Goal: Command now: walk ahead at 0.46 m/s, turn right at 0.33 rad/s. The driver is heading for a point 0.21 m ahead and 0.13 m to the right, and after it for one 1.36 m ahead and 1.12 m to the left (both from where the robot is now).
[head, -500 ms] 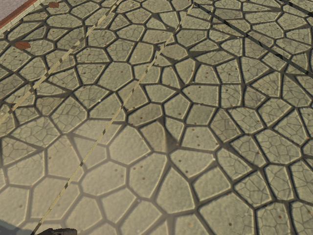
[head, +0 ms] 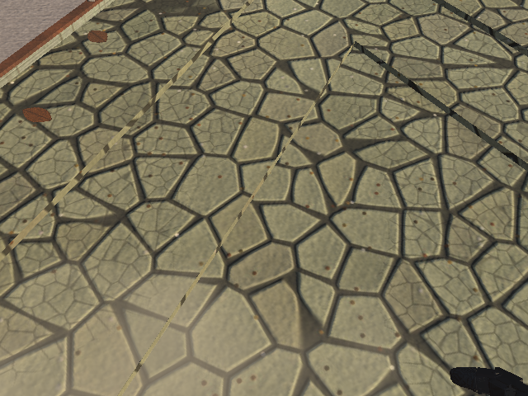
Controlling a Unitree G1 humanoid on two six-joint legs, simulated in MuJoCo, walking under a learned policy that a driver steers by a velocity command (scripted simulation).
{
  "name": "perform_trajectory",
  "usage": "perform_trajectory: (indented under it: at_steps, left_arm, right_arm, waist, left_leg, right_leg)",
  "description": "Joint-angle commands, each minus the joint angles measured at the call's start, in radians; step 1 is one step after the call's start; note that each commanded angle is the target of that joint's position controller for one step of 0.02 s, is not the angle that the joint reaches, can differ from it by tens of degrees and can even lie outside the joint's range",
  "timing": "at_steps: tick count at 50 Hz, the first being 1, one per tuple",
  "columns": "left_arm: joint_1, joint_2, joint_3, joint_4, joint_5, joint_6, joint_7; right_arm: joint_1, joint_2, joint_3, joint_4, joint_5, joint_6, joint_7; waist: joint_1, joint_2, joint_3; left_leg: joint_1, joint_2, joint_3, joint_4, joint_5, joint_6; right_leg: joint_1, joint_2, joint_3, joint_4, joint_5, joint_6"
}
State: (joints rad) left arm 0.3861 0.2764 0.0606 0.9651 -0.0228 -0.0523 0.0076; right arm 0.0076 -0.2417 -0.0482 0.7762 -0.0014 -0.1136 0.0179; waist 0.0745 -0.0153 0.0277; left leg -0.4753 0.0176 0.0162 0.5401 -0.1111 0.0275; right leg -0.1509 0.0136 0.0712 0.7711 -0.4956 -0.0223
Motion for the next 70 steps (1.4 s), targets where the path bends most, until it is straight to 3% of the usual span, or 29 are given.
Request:
perform_trajectory:
  at_steps: [1, 3, 6, 8, 12, 17, 18, 19, 20, 21, 22, 27, 35, 38, 39, 40, 41, 42, 43, 45, 49, 59, 63, 64, 65, 66, 67, 68, 70]
  left_arm:
    - [-0.031, 0.129, 0.02, -0.102, -0.024, -0.038, 0.0]
    - [-0.091, 0.108, 0.025, -0.111, 0.005, -0.031, 0.011]
    - [-0.06, 0.042, 0.018, -0.108, 0.02, -0.005, 0.011]
    - [-0.109, 0.018, 0.006, -0.125, 0.03, 0.001, 0.011]
    - [-0.227, 0.059, 0.006, -0.153, 0.024, 0.016, 0.013]
    - [-0.246, 0.106, 0.025, -0.164, 0.028, 0.018, 0.017]
    - [-0.222, 0.131, 0.036, -0.158, 0.035, 0.015, 0.022]
    - [-0.18, 0.197, 0.051, -0.163, 0.052, 0.017, 0.033]
    - [-0.194, 0.233, 0.055, -0.18, 0.056, 0.034, 0.038]
    - [-0.181, 0.193, 0.05, -0.186, 0.052, 0.037, 0.035]
    - [-0.229, 0.145, 0.036, -0.198, 0.047, 0.032, 0.033]
    - [-0.346, 0.107, 0.023, -0.201, 0.051, 0.033, 0.039]
    - [-0.314, 0.183, 0.05, -0.166, 0.031, 0.05, 0.046]
    - [-0.327, 0.196, 0.057, -0.159, 0.003, 0.058, 0.04]
    - [-0.291, 0.174, 0.054, -0.141, -0.003, 0.061, 0.037]
    - [-0.246, 0.128, 0.045, -0.127, 0.012, 0.063, 0.027]
    - [-0.265, 0.07, 0.027, -0.175, 0.064, 0.062, 0.016]
    - [-0.369, 0.108, 0.04, -0.209, 0.05, 0.054, 0.025]
    - [-0.389, 0.137, 0.051, -0.21, 0.023, 0.057, 0.031]
    - [-0.338, 0.147, 0.062, -0.172, 0.027, 0.064, 0.051]
    - [-0.305, 0.127, 0.064, -0.174, 0.026, 0.055, 0.051]
    - [-0.341, 0.12, 0.051, -0.209, 0.016, 0.029, 0.022]
    - [-0.266, 0.125, 0.053, -0.199, 0.01, 0.01, 0.003]
    - [-0.218, 0.14, 0.058, -0.186, 0.012, 0.008, -0.001]
    - [-0.173, 0.196, 0.07, -0.181, 0.026, 0.013, 0.004]
    - [-0.174, 0.272, 0.082, -0.177, 0.044, 0.027, 0.009]
    - [-0.198, 0.228, 0.073, -0.201, 0.055, 0.018, 0.009]
    - [-0.236, 0.179, 0.06, -0.22, 0.046, 0.012, 0.016]
    - [-0.27, 0.15, 0.049, -0.231, 0.017, 0.006, 0.033]
  right_arm:
    - [0.329, -0.168, -0.051, 0.034, -0.004, 0.004, -0.012]
    - [0.2, -0.125, -0.034, 0.031, -0.01, 0.004, -0.003]
    - [0.153, -0.107, -0.026, 0.054, -0.014, 0.004, 0.003]
    - [0.133, -0.145, -0.034, 0.066, -0.008, 0.011, -0.007]
    - [0.165, -0.217, -0.058, 0.087, 0.01, 0.043, -0.025]
    - [0.156, -0.2, -0.058, 0.091, 0.034, 0.072, -0.045]
    - [0.173, -0.169, -0.049, 0.088, 0.031, 0.075, -0.049]
    - [0.198, -0.103, -0.03, 0.072, 0.011, 0.077, -0.049]
    - [0.313, -0.054, -0.02, 0.074, 0.005, 0.076, -0.052]
    - [0.303, -0.141, -0.04, 0.067, 0.015, 0.082, -0.054]
    - [0.265, -0.194, -0.061, 0.064, 0.026, 0.098, -0.058]
    - [0.237, -0.145, -0.072, 0.034, 0.022, 0.159, -0.069]
    - [0.147, -0.131, -0.056, -0.049, 0.02, 0.159, -0.024]
    - [0.194, -0.137, -0.064, -0.042, 0.017, 0.168, -0.005]
    - [0.228, -0.156, -0.074, -0.03, 0.013, 0.17, -0.007]
    - [0.262, -0.222, -0.095, -0.026, 0.013, 0.17, -0.019]
    - [0.264, -0.329, -0.111, -0.054, 0.011, 0.171, -0.039]
    - [0.278, -0.317, -0.104, -0.072, -0.031, 0.146, -0.026]
    - [0.231, -0.296, -0.098, -0.074, -0.033, 0.123, -0.022]
    - [0.129, -0.232, -0.082, -0.091, 0.005, 0.109, -0.034]
    - [0.138, -0.203, -0.065, -0.098, 0.006, 0.11, -0.051]
    - [0.133, -0.246, -0.077, -0.116, 0.01, 0.129, -0.051]
    - [0.09, -0.239, -0.072, -0.138, 0.023, 0.146, -0.055]
    - [0.086, -0.224, -0.066, -0.144, 0.029, 0.15, -0.059]
    - [0.124, -0.167, -0.05, -0.147, 0.022, 0.151, -0.059]
    - [0.168, -0.142, -0.048, -0.167, 0.031, 0.142, -0.055]
    - [0.139, -0.223, -0.065, -0.172, 0.019, 0.125, -0.051]
    - [0.127, -0.261, -0.08, -0.163, 0.022, 0.121, -0.045]
    - [0.144, -0.237, -0.082, -0.144, 0.01, 0.125, -0.039]
  waist:
    - [-0.18, 0.195, -0.237]
    - [-0.112, 0.097, -0.107]
    - [-0.038, 0.109, -0.096]
    - [-0.028, 0.113, -0.096]
    - [-0.064, 0.126, -0.117]
    - [-0.036, 0.126, -0.099]
    - [-0.03, 0.101, -0.109]
    - [-0.038, -0.047, -0.176]
    - [-0.085, -0.256, -0.208]
    - [-0.054, -0.227, -0.239]
    - [-0.063, -0.154, -0.189]
    - [-0.097, -0.132, -0.077]
    - [-0.063, -0.139, -0.124]
    - [-0.104, -0.13, -0.12]
    - [-0.111, -0.098, -0.122]
    - [-0.104, 0.068, -0.112]
    - [-0.065, 0.373, -0.094]
    - [-0.146, 0.268, -0.158]
    - [-0.121, 0.179, -0.123]
    - [-0.074, 0.128, -0.098]
    - [-0.06, 0.136, -0.124]
    - [-0.094, 0.17, -0.098]
    - [-0.047, 0.172, -0.124]
    - [-0.024, 0.15, -0.145]
    - [-0.035, 0.007, -0.187]
    - [-0.082, -0.247, -0.143]
    - [-0.056, -0.219, -0.089]
    - [-0.062, -0.162, -0.052]
    - [-0.067, -0.148, -0.014]
  left_leg:
    - [0.726, 0.363, -0.548, -0.223, -0.124, 0.195]
    - [0.473, 0.286, -0.331, -0.234, 0.303, 0.186]
    - [0.304, 0.231, -0.196, -0.265, 0.591, 0.202]
    - [0.251, 0.203, -0.137, -0.273, 0.66, 0.206]
    - [0.247, 0.182, -0.134, -0.263, 0.544, 0.188]
    - [0.232, 0.153, -0.236, -0.155, 0.201, 0.124]
    - [0.191, 0.104, -0.23, -0.089, 0.102, 0.084]
    - [0.088, 0.016, -0.159, 0.11, -0.135, 0.028]
    - [-0.105, -0.1, -0.057, 0.328, -0.586, -0.031]
    - [-0.149, -0.051, -0.082, 0.514, -0.583, -0.051]
    - [-0.176, -0.017, -0.095, 0.599, -0.507, -0.055]
    - [-0.11, 0.02, -0.052, 0.608, -0.285, -0.098]
    - [0.064, 0.034, 0.027, 0.238, -0.238, -0.069]
    - [0.195, 0.008, 0.067, 0.021, -0.133, -0.013]
    - [0.285, -0.013, 0.055, -0.067, -0.068, 0.021]
    - [0.412, 0.079, -0.106, -0.171, 0.142, 0.078]
    - [0.522, 0.327, -0.45, -0.158, 0.512, 0.229]
    - [0.431, 0.375, -0.517, -0.206, 0.407, 0.344]
    - [0.406, 0.311, -0.43, -0.225, 0.31, 0.301]
    - [0.372, 0.23, -0.338, -0.219, 0.19, 0.197]
    - [0.354, 0.186, -0.318, -0.216, 0.211, 0.193]
    - [0.309, 0.153, -0.474, -0.176, 0.121, 0.205]
    - [0.314, 0.107, -0.524, -0.104, 0.223, 0.161]
    - [0.257, 0.068, -0.502, -0.078, 0.086, 0.122]
    - [0.107, -0.011, -0.405, 0.076, -0.222, 0.064]
    - [-0.147, -0.18, -0.19, 0.254, -0.521, 0.019]
    - [-0.235, -0.082, -0.192, 0.435, -0.475, -0.004]
    - [-0.244, -0.04, -0.183, 0.495, -0.385, -0.011]
    - [-0.287, -0.014, -0.148, 0.559, -0.271, -0.048]
  right_leg:
    - [-0.622, -0.032, 0.064, 0.504, -0.022, -0.018]
    - [-0.538, -0.081, 0.023, 0.438, 0.066, 0.002]
    - [-0.375, -0.102, -0.019, 0.281, 0.105, 0.027]
    - [-0.313, -0.086, -0.042, 0.107, 0.182, 0.045]
    - [-0.233, -0.031, -0.05, -0.081, 0.362, 0.06]
    - [-0.112, -0.015, -0.03, -0.309, 0.441, 0.025]
    - [-0.024, -0.053, -0.013, -0.377, 0.523, 0.001]
    - [0.126, -0.238, 0.138, -0.379, 0.755, -0.062]
    - [0.226, -0.441, 0.318, -0.376, 0.946, -0.215]
    - [0.186, -0.473, 0.386, -0.429, 0.785, -0.283]
    - [0.135, -0.408, 0.31, -0.447, 0.644, -0.252]
    - [-0.079, -0.287, 0.045, -0.529, 0.447, -0.19]
    - [-0.001, -0.343, -0.066, -0.493, 0.541, -0.195]
    - [-0.012, -0.341, -0.105, -0.406, 0.504, -0.132]
    - [-0.058, -0.312, -0.14, -0.334, 0.44, -0.078]
    - [-0.199, -0.231, -0.227, -0.141, 0.282, 0.009]
    - [-0.505, -0.08, -0.273, 0.173, -0.176, 0.11]
    - [-0.54, -0.036, -0.085, 0.334, -0.196, 0.104]
    - [-0.553, -0.052, -0.043, 0.38, -0.102, 0.085]
    - [-0.555, -0.072, -0.014, 0.357, 0.052, 0.074]
    - [-0.492, -0.033, -0.006, 0.328, 0.171, 0.086]
    - [-0.314, 0.018, 0.025, -0.059, 0.14, 0.102]
    - [-0.152, 0.032, 0.01, -0.315, 0.24, 0.071]
    - [-0.033, 0.0, 0.01, -0.426, 0.351, 0.05]
    - [0.136, -0.183, 0.164, -0.465, 0.334, -0.017]
    - [0.195, -0.361, 0.425, -0.513, 0.263, -0.169]
    - [0.128, -0.429, 0.512, -0.559, 0.077, -0.24]
    - [0.094, -0.38, 0.432, -0.574, -0.035, -0.207]
    - [0.103, -0.299, 0.303, -0.587, -0.041, -0.136]
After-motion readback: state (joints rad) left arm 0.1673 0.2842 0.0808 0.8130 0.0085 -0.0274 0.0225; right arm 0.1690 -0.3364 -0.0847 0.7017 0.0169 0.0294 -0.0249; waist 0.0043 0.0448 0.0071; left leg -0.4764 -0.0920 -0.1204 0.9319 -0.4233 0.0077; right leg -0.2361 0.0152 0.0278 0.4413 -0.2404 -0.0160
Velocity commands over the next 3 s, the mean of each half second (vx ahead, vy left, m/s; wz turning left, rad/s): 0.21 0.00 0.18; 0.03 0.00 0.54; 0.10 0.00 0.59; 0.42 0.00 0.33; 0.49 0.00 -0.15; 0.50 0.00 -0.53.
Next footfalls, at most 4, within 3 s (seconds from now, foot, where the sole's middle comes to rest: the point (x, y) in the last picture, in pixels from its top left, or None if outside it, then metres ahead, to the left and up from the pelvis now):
0.38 right None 0.26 -0.11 -0.76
0.80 left None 0.16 0.13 -0.76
1.30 right None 0.28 -0.05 -0.76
1.76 left None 0.18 0.29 -0.76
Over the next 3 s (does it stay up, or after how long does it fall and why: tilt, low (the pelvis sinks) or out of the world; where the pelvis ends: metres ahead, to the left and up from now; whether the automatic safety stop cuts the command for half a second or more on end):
stays up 0.60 0.67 0.05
